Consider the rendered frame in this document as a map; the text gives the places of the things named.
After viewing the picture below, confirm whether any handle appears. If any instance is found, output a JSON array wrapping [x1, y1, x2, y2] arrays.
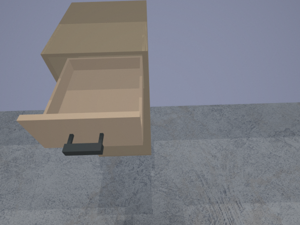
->
[[62, 133, 104, 156]]

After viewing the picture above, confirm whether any cabinet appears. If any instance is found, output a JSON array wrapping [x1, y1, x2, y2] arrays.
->
[[41, 0, 151, 157]]

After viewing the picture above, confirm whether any drawer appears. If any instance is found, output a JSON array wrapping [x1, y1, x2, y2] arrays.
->
[[17, 56, 143, 148]]

